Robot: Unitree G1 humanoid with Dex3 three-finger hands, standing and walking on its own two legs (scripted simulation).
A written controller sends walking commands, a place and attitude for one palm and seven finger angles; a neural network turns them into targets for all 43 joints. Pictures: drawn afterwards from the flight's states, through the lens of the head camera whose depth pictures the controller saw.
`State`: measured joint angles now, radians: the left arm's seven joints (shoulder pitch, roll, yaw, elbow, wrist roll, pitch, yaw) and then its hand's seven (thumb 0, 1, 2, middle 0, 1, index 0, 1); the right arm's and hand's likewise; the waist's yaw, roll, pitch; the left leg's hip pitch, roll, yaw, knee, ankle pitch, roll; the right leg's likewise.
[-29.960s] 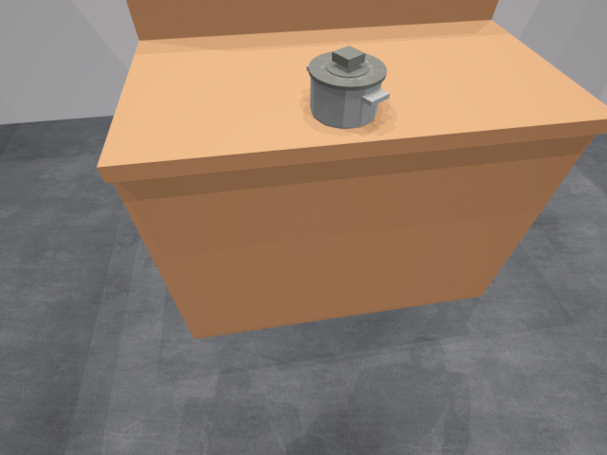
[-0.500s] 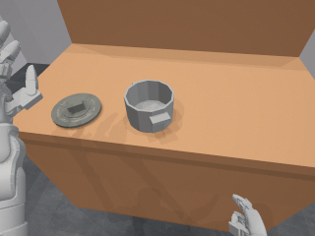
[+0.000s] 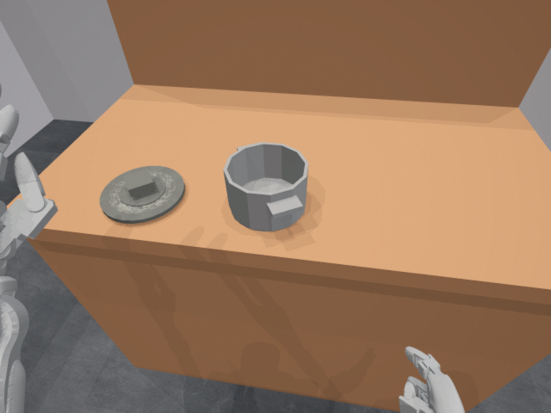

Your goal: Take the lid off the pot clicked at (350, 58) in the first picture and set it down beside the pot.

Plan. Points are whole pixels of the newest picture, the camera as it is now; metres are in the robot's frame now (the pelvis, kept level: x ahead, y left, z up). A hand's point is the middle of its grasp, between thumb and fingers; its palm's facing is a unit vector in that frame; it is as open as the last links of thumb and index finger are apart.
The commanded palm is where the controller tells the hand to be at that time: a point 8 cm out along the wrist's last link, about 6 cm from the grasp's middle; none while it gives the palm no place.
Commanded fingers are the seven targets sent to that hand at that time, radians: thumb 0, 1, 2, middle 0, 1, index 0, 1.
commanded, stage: draw the hand back to the body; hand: left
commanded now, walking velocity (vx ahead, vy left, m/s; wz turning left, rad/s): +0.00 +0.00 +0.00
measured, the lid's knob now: (139, 182) +0.47 +0.32 +0.07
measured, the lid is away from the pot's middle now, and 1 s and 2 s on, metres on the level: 0.24 0.24 0.24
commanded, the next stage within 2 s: step back with the hand held close in 0.40 s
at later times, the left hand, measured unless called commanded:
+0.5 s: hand (28, 241) +0.18 +0.24 +0.26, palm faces +0.50 -0.80 -0.32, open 7.4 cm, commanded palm +0.13 +0.28 +0.26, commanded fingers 0.00 0.90 0.90 -0.20 -0.30 -0.20 -0.30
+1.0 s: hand (11, 277) +0.15 +0.24 +0.25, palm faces +0.44 -0.76 -0.48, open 7.4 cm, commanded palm +0.09 +0.29 +0.26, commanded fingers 0.00 0.90 0.90 -0.20 -0.30 -0.20 -0.30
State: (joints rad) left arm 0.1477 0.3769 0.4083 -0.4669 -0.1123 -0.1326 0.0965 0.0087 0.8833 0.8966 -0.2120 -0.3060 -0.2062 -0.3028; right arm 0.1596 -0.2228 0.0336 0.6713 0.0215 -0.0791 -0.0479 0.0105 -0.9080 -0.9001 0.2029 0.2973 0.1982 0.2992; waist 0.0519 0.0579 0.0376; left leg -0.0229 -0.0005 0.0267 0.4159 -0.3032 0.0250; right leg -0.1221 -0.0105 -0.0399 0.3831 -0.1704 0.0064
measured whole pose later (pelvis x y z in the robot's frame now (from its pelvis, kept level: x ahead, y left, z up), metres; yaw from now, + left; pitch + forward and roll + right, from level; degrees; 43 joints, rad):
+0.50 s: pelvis +0.00 +0.00 +0.00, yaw +0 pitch -6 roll -1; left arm 0.33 0.37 0.41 -0.62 -0.09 -0.13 0.10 0.01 0.88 0.90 -0.21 -0.31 -0.21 -0.30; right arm 0.16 -0.21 0.04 0.66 0.01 -0.11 -0.05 0.01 -0.91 -0.90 0.20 0.30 0.20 0.30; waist 0.08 0.06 0.03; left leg -0.01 0.00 0.02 0.42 -0.31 0.03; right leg -0.10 -0.01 -0.04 0.37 -0.17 0.01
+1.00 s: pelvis -0.04 +0.02 -0.01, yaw -1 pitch +0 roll +0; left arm 0.46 0.51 0.55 -0.79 -0.07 -0.23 0.12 0.01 0.88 0.90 -0.22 -0.31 -0.21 -0.30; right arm 0.21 -0.22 0.00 0.55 0.03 0.01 -0.05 0.01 -0.91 -0.90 0.20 0.30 0.20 0.30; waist 0.00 -0.03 0.03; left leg -0.27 -0.03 0.05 0.60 -0.32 0.05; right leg -0.36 -0.04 -0.01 0.54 -0.17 0.03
